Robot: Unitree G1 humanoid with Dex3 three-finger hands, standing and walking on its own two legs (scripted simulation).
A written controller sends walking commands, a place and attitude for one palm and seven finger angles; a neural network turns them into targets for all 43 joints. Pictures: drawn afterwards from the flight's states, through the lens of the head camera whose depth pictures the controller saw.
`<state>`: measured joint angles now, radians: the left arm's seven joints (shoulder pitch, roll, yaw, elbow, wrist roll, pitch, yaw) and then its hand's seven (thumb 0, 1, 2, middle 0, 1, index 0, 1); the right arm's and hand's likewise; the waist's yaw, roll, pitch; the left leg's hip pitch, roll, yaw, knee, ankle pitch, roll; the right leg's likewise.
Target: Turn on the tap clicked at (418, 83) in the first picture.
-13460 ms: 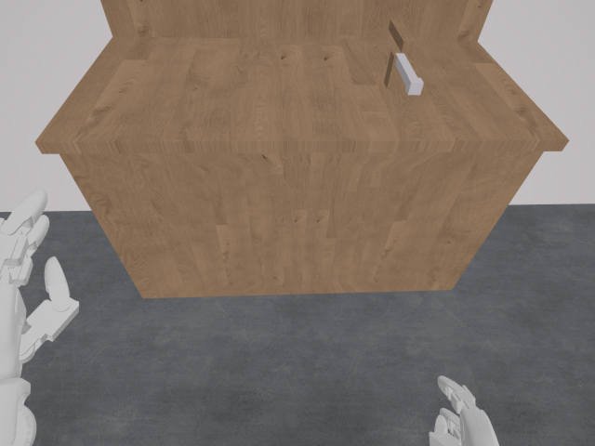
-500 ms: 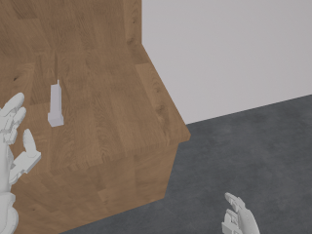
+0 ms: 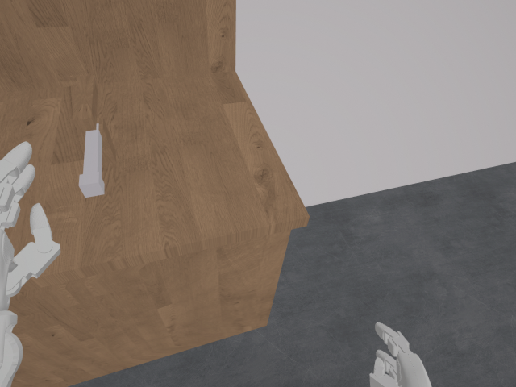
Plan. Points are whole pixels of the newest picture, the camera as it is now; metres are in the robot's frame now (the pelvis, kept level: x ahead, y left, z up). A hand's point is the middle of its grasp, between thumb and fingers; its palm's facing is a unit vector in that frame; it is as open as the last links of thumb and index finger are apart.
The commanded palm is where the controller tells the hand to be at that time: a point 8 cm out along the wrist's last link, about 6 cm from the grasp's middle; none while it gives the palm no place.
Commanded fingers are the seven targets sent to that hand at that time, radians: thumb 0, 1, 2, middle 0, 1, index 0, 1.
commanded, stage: come to a stop and stand still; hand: left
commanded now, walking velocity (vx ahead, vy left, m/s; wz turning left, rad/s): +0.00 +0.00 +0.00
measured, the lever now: (92, 184) +0.36 +0.31 +0.10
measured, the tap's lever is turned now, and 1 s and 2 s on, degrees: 0 0 0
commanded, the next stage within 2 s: look again from close up in 0.14 s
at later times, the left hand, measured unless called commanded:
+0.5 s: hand (66, 240) +0.23 +0.25 +0.16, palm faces +0.39 -0.85 -0.35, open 7.4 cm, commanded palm +0.17 +0.28 +0.18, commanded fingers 0.00 0.90 0.90 -0.20 -0.30 -0.20 -0.30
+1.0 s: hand (79, 264) +0.21 +0.23 +0.15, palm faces +0.46 -0.83 -0.32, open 7.4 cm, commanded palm +0.16 +0.28 +0.17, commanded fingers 0.00 0.90 0.90 -0.20 -0.30 -0.20 -0.30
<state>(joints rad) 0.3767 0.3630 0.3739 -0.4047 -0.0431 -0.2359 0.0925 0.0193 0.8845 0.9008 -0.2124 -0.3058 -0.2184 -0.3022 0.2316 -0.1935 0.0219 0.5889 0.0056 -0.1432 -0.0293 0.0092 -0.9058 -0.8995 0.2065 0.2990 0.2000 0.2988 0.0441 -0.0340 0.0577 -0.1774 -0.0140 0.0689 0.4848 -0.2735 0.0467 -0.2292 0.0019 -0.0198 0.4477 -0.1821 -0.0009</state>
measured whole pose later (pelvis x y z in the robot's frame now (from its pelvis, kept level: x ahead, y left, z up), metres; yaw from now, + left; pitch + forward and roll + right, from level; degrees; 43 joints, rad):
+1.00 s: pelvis +0.00 -0.03 -0.01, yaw +3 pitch +0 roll +1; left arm 0.36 0.35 0.30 -0.39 -0.08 -0.08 0.10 0.02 0.89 0.90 -0.21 -0.31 -0.21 -0.30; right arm 0.16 -0.22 0.03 0.62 -0.02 -0.11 -0.01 0.01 -0.91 -0.90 0.21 0.30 0.20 0.30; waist 0.06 -0.01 -0.02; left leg -0.28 -0.01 0.01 0.60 -0.32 0.01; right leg -0.32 0.01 -0.04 0.61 -0.29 -0.04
